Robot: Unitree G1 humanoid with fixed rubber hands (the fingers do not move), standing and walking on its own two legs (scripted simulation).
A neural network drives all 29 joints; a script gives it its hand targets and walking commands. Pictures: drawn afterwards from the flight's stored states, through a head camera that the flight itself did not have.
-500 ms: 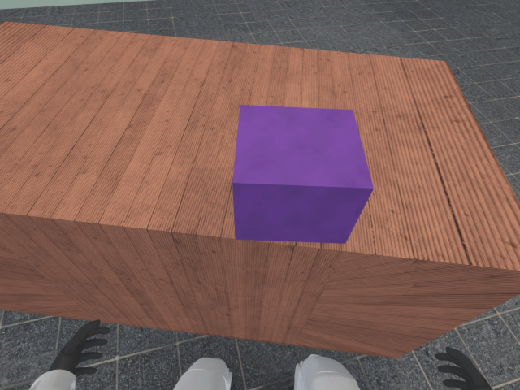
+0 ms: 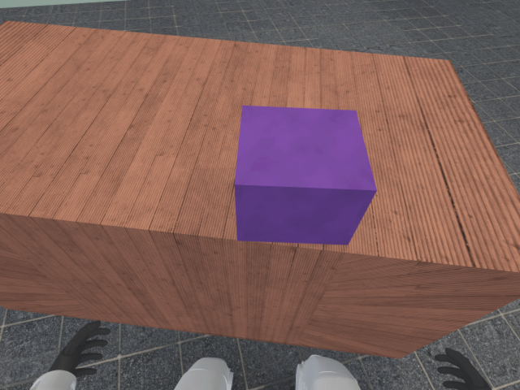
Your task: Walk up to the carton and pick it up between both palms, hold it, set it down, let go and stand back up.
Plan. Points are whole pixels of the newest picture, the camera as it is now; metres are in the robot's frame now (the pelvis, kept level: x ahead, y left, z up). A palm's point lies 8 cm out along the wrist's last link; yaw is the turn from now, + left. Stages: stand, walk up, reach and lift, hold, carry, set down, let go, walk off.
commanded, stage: walk up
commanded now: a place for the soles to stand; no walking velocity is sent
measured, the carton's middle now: (295, 176) +0.42 -0.03 +0.06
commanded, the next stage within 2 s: none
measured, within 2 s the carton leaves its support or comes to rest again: neither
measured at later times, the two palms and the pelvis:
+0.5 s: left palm (68, 384) +0.12 +0.30 -0.08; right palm out of the picture +0.10 -0.32 -0.07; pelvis -0.01 -0.01 +0.00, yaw +0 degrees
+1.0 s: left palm out of the picture +0.10 +0.31 -0.08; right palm out of the picture +0.08 -0.31 -0.07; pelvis -0.03 +0.00 +0.00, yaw +1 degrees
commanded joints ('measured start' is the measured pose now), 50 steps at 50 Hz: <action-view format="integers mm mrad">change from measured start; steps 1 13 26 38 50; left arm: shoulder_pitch -51 -117 -144 -23 -136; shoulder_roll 263 253 254 261 239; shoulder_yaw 64 68 62 78 66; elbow -12 -32 -27 12 -17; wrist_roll -16 -37 -16 -2 -36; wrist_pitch -20 1 -34 -13 6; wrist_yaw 9 1 14 2 -4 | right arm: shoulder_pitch -151 -88 -17 -183 -80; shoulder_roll -316 -304 -251 -295 -303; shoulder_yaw -99 -106 -110 -101 -108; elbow -24 -7 12 -36 10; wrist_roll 17 6 12 8 4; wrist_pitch -21 -6 10 -10 -7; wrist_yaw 4 8 -2 4 8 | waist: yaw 29 -5 -12 47 -11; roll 130 119 -95 108 125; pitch -99 -29 -32 -67 -35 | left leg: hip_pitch -170 -166 -23 -248 -167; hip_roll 187 211 8 170 232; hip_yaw -308 -365 10 -249 -395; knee -309 -430 139 -290 -482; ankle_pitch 360 -12 -137 143 -163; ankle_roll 147 163 51 121 169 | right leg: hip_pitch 199 35 -73 222 9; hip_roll -49 -17 -301 -50 -8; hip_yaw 182 145 370 224 152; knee -166 -132 -523 -247 -111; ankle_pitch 262 -115 -70 83 -130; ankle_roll -28 -10 -180 -31 3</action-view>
